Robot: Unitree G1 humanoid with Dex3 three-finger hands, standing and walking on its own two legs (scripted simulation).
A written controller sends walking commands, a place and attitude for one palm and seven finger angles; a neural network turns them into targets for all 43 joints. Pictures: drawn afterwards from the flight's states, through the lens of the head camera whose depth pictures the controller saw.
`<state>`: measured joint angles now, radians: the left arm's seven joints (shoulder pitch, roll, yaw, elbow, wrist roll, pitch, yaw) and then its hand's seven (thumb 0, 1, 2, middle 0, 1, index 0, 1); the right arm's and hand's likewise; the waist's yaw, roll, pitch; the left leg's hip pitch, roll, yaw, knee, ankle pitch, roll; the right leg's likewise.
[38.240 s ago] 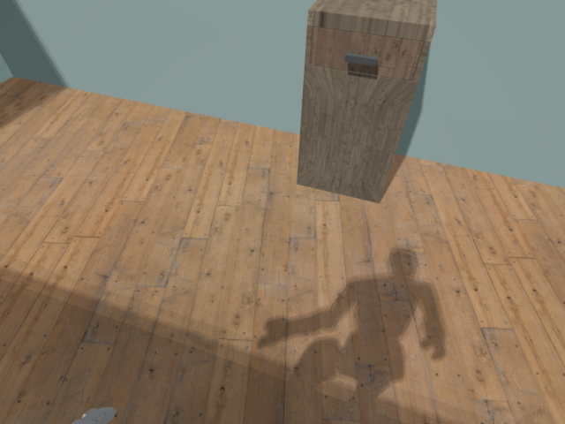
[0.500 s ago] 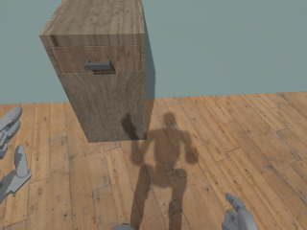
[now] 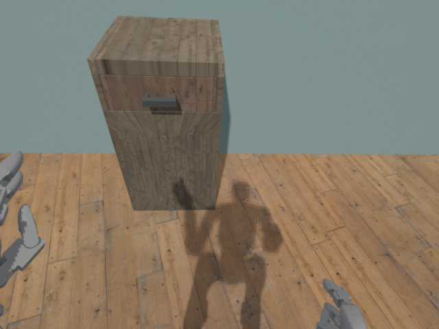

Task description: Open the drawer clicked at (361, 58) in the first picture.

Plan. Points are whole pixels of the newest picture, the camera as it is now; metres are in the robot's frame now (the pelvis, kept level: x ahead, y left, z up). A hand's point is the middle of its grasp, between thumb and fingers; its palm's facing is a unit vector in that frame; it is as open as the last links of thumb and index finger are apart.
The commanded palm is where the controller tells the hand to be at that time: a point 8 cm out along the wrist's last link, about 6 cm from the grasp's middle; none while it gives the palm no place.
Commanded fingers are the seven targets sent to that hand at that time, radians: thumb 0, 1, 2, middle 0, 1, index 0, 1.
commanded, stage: stop stepping back and stand still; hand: left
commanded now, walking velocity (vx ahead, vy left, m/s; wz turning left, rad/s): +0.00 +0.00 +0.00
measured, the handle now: (160, 99) +0.85 +0.26 -0.04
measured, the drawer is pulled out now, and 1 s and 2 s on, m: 0.00 0.00 0.00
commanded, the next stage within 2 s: let the arm hang, fingers relaxed in 0.38 s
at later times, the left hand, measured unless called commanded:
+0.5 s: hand (32, 249) +0.18 +0.26 +0.14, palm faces +0.33 -0.83 -0.44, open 7.4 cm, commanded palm none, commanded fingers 0.00 0.90 0.90 -0.20 -0.30 -0.20 -0.30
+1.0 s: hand out of the picture -0.02 +0.23 -0.17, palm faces -0.04 -0.97 -0.24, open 7.4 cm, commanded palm none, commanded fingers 0.00 0.90 0.90 -0.20 -0.30 -0.20 -0.30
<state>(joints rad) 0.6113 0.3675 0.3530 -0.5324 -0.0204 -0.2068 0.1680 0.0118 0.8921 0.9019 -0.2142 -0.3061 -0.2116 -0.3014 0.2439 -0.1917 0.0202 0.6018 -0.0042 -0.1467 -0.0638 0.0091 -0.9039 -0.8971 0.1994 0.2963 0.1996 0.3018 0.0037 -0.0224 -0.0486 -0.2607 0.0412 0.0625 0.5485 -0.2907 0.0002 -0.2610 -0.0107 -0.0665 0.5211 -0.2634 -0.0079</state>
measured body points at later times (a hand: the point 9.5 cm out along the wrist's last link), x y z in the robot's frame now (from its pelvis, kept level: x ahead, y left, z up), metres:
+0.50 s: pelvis -0.01 +0.03 +0.00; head +0.00 +0.04 +0.45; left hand +0.16 +0.31 +0.17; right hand +0.15 -0.20 -0.07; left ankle +0.00 +0.12 -0.73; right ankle +0.01 -0.11 -0.73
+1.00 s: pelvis -0.04 +0.00 +0.00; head -0.01 +0.03 +0.45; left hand -0.02 +0.28 -0.15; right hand -0.01 -0.30 -0.12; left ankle +0.00 +0.12 -0.73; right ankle +0.01 -0.11 -0.73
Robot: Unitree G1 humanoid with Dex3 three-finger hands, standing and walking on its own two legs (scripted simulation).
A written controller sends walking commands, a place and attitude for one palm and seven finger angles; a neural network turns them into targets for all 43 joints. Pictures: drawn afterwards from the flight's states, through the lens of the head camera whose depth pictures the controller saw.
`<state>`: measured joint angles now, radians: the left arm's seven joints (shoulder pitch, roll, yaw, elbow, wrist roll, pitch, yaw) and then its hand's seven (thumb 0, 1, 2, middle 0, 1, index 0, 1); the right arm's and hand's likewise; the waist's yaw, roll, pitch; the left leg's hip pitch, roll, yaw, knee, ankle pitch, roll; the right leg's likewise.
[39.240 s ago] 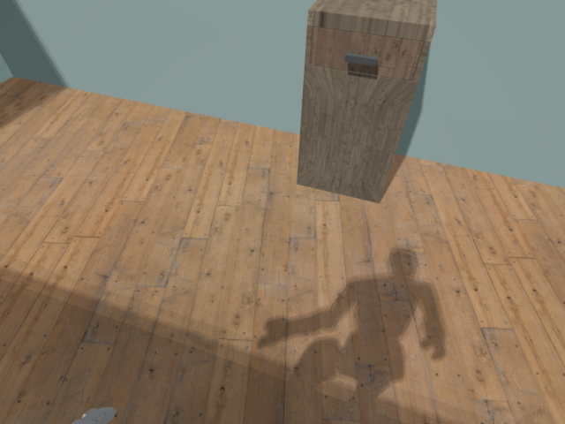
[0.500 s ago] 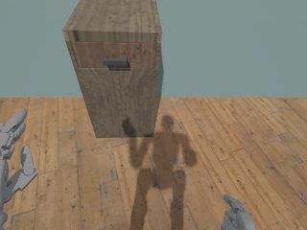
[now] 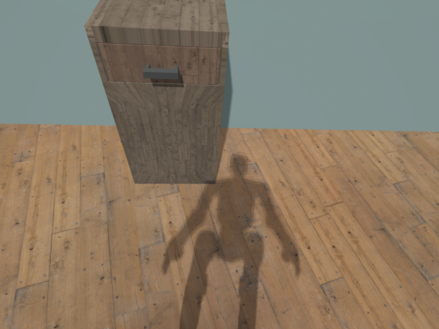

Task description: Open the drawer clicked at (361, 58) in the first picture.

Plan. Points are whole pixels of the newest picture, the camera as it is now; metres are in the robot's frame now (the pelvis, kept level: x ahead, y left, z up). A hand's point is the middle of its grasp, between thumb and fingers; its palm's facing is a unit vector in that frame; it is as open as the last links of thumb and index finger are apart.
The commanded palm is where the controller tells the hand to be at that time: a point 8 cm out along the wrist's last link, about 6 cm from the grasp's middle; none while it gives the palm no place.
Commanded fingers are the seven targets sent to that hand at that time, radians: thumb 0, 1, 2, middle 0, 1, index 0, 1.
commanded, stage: let the arm hang, fingers relaxed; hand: left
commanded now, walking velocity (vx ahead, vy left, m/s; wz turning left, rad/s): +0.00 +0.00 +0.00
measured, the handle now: (161, 70) +0.89 +0.24 -0.04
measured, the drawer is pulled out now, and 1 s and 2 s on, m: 0.00 0.00 0.00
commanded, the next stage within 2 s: look to check the result in 0.58 s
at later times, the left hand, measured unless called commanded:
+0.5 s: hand out of the picture +0.13 +0.24 -0.14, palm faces -0.03 -0.93 -0.36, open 7.3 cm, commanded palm none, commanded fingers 0.00 0.90 0.90 -0.20 -0.30 -0.20 -0.30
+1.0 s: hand out of the picture +0.12 +0.23 -0.15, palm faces -0.03 -0.94 -0.34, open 7.3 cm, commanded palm none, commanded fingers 0.00 0.90 0.90 -0.20 -0.30 -0.20 -0.30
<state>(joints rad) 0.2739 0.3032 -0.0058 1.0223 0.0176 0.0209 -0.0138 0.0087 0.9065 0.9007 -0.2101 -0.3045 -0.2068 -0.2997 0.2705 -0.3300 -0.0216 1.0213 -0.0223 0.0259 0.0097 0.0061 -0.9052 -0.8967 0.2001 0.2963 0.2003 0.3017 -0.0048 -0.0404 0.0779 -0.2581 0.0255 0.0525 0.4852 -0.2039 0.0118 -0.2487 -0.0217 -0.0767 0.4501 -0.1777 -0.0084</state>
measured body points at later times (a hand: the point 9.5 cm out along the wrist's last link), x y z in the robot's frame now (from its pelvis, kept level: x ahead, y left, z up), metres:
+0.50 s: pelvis +0.03 -0.01 +0.01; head +0.04 -0.02 +0.46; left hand +0.13 +0.29 -0.11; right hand +0.10 -0.29 -0.13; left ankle +0.04 +0.11 -0.74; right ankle +0.04 -0.12 -0.74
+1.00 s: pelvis +0.05 -0.02 +0.01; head +0.07 -0.02 +0.46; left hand +0.13 +0.28 -0.12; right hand +0.12 -0.31 -0.13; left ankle +0.04 +0.11 -0.74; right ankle +0.04 -0.12 -0.74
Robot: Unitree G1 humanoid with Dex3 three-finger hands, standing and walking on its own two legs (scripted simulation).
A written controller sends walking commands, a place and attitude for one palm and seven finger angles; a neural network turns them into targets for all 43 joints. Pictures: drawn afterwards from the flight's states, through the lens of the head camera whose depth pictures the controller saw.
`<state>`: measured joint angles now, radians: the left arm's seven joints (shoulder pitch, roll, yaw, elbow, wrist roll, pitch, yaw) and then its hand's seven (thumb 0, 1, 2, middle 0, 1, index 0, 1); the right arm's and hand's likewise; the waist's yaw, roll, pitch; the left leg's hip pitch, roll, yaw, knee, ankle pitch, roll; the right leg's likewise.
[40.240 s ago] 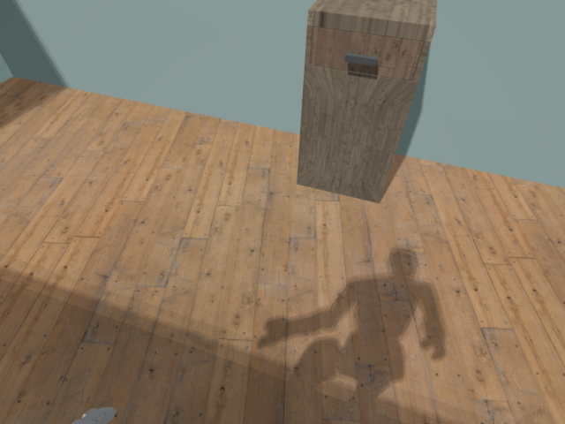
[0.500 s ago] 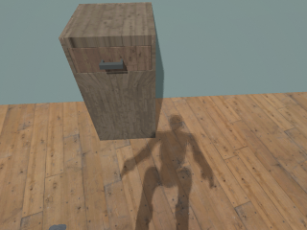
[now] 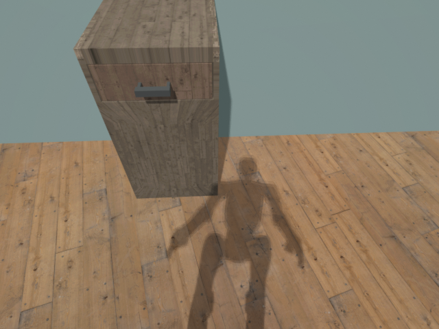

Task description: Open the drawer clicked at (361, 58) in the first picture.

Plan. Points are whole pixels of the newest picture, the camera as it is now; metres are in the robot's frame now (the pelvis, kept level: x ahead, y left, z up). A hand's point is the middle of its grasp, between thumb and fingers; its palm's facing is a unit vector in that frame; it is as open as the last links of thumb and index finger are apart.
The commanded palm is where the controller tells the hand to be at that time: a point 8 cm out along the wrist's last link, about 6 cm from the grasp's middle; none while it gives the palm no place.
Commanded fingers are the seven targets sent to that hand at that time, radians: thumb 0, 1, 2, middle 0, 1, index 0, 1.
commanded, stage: look to check the result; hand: left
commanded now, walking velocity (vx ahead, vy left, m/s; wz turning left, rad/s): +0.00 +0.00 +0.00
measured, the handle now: (153, 88) +0.83 +0.27 -0.06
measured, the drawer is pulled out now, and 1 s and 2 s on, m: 0.00 0.00 0.00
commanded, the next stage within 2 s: take the last steps up to it in 0.20 s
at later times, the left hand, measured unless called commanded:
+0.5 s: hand out of the picture +0.08 +0.23 -0.17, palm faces -0.01 -0.95 -0.30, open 7.3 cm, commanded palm none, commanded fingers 0.00 0.90 0.90 -0.20 -0.30 -0.20 -0.30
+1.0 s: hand (150, 286) +0.24 +0.18 -0.20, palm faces +0.10 -0.98 -0.20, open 7.3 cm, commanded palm none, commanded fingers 0.00 0.90 0.90 -0.20 -0.30 -0.20 -0.30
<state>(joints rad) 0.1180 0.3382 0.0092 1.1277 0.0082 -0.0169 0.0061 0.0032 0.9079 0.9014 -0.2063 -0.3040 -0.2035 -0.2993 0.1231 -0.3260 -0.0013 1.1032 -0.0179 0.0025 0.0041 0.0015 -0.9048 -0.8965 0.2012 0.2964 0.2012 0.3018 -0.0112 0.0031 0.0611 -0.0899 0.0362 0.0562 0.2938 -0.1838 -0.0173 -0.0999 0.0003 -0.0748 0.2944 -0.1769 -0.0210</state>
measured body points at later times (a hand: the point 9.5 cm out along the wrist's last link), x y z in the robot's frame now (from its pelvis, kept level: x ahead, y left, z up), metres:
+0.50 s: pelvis +0.02 +0.00 +0.00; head +0.02 +0.00 +0.45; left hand +0.08 +0.28 -0.15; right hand +0.07 -0.27 -0.15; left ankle -0.02 +0.13 -0.75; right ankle -0.01 -0.10 -0.75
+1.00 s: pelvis +0.16 -0.01 -0.04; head +0.21 -0.02 +0.41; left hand +0.24 +0.23 -0.18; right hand +0.01 -0.21 -0.17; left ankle -0.01 +0.12 -0.73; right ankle +0.24 -0.11 -0.75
